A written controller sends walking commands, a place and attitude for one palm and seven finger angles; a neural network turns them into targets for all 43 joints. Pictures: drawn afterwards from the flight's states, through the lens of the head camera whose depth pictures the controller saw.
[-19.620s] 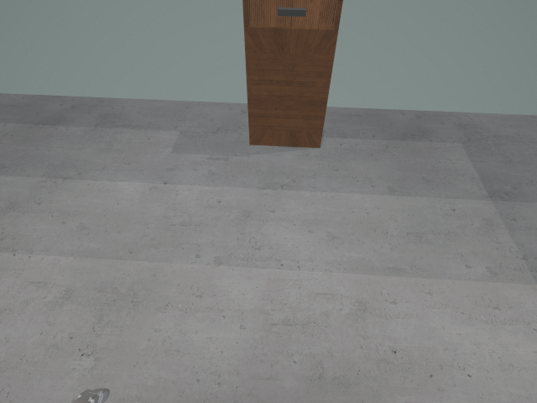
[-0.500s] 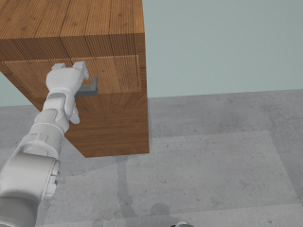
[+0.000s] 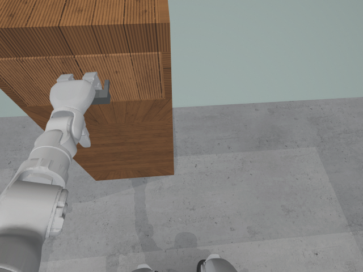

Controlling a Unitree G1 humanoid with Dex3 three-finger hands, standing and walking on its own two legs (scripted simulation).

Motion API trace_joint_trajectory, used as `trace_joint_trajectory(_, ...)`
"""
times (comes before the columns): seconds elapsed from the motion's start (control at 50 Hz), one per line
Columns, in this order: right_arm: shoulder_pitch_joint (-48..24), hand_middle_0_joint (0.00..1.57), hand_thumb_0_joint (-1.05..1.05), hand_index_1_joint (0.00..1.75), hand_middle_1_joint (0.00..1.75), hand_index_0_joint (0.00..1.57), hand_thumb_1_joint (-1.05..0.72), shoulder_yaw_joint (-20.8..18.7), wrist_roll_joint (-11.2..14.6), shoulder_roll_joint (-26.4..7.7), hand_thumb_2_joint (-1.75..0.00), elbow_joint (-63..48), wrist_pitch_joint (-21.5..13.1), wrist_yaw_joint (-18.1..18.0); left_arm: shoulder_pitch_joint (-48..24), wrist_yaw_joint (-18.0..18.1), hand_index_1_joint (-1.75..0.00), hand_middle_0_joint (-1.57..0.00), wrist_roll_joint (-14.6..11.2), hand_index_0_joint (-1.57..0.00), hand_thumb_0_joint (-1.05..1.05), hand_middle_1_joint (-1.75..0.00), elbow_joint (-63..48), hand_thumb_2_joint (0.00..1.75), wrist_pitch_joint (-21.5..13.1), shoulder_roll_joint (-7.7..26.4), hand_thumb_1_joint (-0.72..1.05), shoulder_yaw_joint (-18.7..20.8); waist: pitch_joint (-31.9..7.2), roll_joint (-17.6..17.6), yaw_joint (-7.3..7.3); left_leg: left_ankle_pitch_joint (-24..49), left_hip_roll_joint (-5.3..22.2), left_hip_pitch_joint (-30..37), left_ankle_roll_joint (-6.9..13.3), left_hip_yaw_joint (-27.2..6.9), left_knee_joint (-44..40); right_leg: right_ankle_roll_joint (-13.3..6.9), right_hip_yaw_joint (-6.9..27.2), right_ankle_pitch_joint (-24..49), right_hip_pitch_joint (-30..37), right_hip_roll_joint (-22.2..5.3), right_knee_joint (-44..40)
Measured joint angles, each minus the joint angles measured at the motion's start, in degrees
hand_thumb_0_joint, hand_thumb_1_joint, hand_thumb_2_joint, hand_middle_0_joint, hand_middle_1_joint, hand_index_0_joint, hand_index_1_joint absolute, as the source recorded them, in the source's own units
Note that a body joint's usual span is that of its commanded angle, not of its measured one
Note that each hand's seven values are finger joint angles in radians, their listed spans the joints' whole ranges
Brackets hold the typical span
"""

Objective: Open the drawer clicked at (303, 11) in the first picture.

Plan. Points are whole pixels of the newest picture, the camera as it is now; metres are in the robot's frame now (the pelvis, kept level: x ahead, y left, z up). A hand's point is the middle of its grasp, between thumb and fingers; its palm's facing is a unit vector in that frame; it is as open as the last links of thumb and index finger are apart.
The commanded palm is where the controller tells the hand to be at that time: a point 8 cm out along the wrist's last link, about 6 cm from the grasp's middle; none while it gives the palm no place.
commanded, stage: lower the fingers behind the handle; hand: left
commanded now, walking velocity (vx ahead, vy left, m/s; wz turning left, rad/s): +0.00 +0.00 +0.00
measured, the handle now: (85, 91) +0.54 +0.21 +0.02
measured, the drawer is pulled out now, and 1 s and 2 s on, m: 0.00 0.00 0.05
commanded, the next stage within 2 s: close the thumb around the handle in 0.60 s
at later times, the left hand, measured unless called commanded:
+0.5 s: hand (84, 111) +0.50 +0.21 +0.00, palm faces -0.08 -0.04 -1.00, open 13.8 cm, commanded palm +0.48 +0.21 +0.06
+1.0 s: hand (84, 113) +0.49 +0.21 +0.01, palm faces -0.06 -0.03 -1.00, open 11.3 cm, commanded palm +0.47 +0.21 +0.06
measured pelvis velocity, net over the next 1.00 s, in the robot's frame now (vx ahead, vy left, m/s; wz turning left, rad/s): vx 0.00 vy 0.01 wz -0.01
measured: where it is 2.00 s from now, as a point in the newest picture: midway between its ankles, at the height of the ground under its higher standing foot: outside the picture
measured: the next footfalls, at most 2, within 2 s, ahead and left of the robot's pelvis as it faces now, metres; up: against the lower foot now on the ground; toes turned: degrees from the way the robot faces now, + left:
none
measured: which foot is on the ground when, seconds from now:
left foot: down 0.00-1.00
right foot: down 0.00-1.00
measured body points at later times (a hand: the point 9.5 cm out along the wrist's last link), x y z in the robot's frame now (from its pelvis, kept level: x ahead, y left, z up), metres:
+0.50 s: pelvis +0.00 +0.01 -0.01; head +0.11 +0.01 +0.43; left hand +0.50 +0.21 +0.06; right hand -0.01 -0.26 -0.14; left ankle -0.02 +0.10 -0.71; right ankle +0.01 -0.12 -0.71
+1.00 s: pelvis +0.00 +0.01 -0.01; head +0.11 +0.00 +0.43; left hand +0.49 +0.21 +0.06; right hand +0.00 -0.26 -0.14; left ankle -0.02 +0.10 -0.71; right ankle +0.01 -0.12 -0.71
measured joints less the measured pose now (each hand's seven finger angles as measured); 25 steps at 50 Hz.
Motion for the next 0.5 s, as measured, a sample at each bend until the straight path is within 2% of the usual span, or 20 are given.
trace_joint_trajectory(0.1,0.65,0.21,0.0,0.3,0.3,0.21,-0.9,0.0,-0.37,-0.25,-0.9,-0.23,-0.17,0.09,0.12,0.33,-1.2,-0.32,0.56,-0.32,0.0,-1.21,0.19,0.3,-1.13,1.21,-0.49,1.37,-0.4,0.0,-0.6,-0.89,0.18,-2.63,0.22,0.22,2.17,0.17,0.26,-0.55,-2.61,0.08,1.83)
trace_joint_trajectory(0.16,1.31,0.21,0.0,0.3,0.3,0.21,-0.9,-0.37,-0.66,-0.23,-0.9,0.04,-0.17,0.3,0.66,1.32,-1.2,-0.32,0.86,-0.32,0.0,-1.21,-1.07,0.3,-1.79,1.23,-0.49,1.55,-0.78,0.13,-0.46,-1.46,0.22,-4.05,0.36,0.24,3.44,0.3,0.33,-0.95,-3.94,0.07,2.86)
trace_joint_trajectory(0.3,1.48,0.21,0.0,0.3,0.3,0.21,-0.9,-0.2,-0.71,0.08,-0.9,1.2,0.58,1.16,0.21,3.12,-1.21,-0.32,0.62,-0.32,0.0,-1.21,-1.0,0.3,-0.19,0.11,-0.49,1.08,-1.22,0.41,-0.35,-2.18,0.17,-5.27,0.69,0.2,4.96,0.63,0.35,-1.37,-4.9,-0.02,3.86)
trace_joint_trajectory(0.4,1.18,0.21,0.0,0.3,0.3,0.21,-0.9,0.2,-0.44,0.47,-0.9,0.87,0.85,1.3,-0.43,2.52,-1.22,-0.31,0.3,-0.32,0.0,-1.21,-0.03,0.3,1.76,-0.46,-0.49,0.25,-1.1,0.62,-0.61,-2.07,0.09,-4.72,0.89,0.31,4.69,0.84,0.47,-1.09,-4.27,-0.07,3.37)
trace_joint_trajectory(0.5,1.07,0.21,0.0,0.3,0.3,0.21,-0.9,0.58,-0.31,0.74,-0.9,0.16,0.68,1.03,-0.58,1.39,-1.21,-0.31,0.03,-0.32,0.0,-1.2,0.16,0.3,1.62,-0.31,-0.49,0.23,-0.96,0.61,-0.77,-1.95,0.01,-4.29,1.05,0.5,4.41,1.0,0.67,-0.89,-3.9,-0.12,3.08)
